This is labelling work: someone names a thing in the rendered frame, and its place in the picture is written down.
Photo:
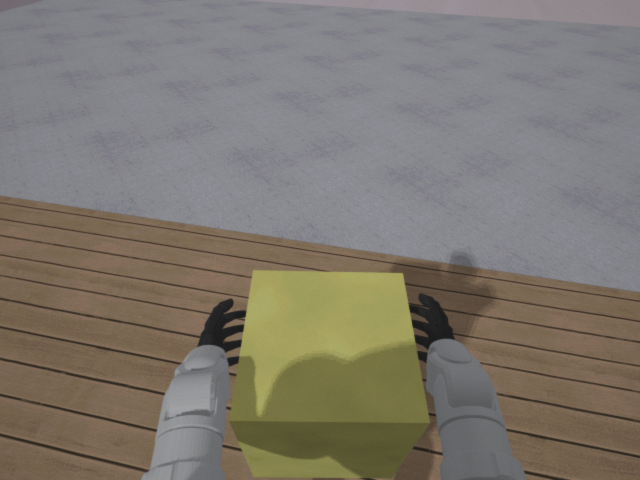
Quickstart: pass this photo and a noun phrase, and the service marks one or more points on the carton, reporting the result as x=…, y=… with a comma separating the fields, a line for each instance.
x=328, y=383

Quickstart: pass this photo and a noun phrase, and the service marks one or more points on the left robot forearm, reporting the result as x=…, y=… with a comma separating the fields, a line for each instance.
x=191, y=427

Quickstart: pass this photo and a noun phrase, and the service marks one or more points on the left robot hand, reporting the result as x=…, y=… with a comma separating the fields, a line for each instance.
x=213, y=333

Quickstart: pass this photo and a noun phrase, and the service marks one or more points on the right robot hand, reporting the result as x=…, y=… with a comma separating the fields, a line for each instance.
x=437, y=328

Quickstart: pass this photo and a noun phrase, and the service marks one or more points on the right robot forearm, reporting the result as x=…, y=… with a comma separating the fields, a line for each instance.
x=470, y=423

